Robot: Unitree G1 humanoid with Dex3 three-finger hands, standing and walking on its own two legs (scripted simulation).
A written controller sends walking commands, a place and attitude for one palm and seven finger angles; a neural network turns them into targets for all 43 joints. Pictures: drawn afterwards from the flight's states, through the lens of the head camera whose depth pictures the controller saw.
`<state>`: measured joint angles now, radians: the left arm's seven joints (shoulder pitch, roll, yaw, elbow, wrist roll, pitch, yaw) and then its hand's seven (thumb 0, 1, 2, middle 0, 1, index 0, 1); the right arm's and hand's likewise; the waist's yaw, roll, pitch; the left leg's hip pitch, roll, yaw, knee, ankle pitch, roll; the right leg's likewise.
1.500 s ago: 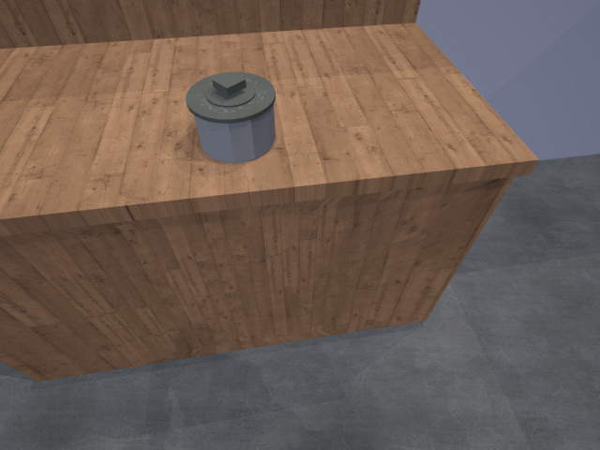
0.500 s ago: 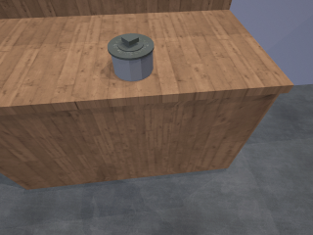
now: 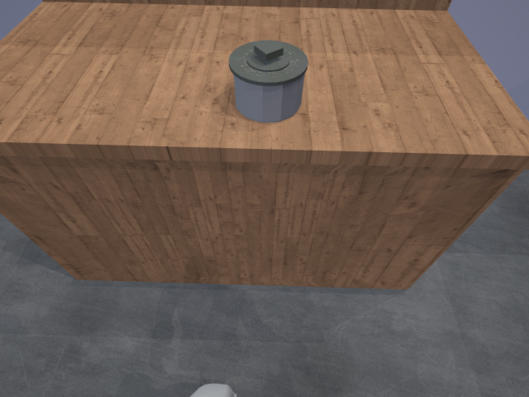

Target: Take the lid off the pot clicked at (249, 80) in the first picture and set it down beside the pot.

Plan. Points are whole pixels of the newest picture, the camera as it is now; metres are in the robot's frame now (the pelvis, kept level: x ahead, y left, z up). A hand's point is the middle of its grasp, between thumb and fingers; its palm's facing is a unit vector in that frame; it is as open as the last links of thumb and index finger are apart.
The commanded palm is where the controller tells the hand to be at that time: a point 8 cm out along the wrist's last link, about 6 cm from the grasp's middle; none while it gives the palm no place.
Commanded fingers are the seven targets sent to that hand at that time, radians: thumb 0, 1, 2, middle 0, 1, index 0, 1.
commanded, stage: take the last steps up to it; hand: left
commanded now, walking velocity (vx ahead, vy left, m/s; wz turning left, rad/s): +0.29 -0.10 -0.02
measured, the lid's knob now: (268, 50) +0.71 +0.05 +0.14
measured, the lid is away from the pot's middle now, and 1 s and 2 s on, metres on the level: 0.00 0.00 0.00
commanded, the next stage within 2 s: come to a stop and stand still in 0.52 s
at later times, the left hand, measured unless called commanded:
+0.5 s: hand (195, 356) +0.20 +0.15 -0.17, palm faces -0.05 -0.98 -0.20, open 7.4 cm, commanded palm none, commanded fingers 0.00 0.90 0.90 -0.20 -0.30 -0.20 -0.30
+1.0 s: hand (214, 312) +0.29 +0.13 -0.18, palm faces +0.05 -0.97 -0.22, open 7.3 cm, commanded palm none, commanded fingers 0.00 0.90 0.90 -0.20 -0.30 -0.20 -0.30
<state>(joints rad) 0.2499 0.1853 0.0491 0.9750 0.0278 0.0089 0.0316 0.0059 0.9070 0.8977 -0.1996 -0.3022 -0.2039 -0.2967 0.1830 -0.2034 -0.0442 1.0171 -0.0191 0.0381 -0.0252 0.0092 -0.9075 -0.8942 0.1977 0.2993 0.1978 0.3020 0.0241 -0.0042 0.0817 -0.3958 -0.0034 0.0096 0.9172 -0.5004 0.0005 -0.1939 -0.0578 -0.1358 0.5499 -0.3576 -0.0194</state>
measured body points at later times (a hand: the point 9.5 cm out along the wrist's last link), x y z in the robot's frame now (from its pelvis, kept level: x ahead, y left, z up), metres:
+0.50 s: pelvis +0.13 -0.04 -0.01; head +0.18 -0.05 +0.44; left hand +0.20 +0.20 -0.15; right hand +0.04 -0.26 -0.16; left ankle +0.00 +0.12 -0.73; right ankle +0.21 -0.17 -0.73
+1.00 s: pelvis +0.22 -0.06 +0.00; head +0.27 -0.04 +0.44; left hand +0.28 +0.18 -0.16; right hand +0.34 -0.29 -0.14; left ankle +0.29 +0.01 -0.73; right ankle +0.16 -0.19 -0.66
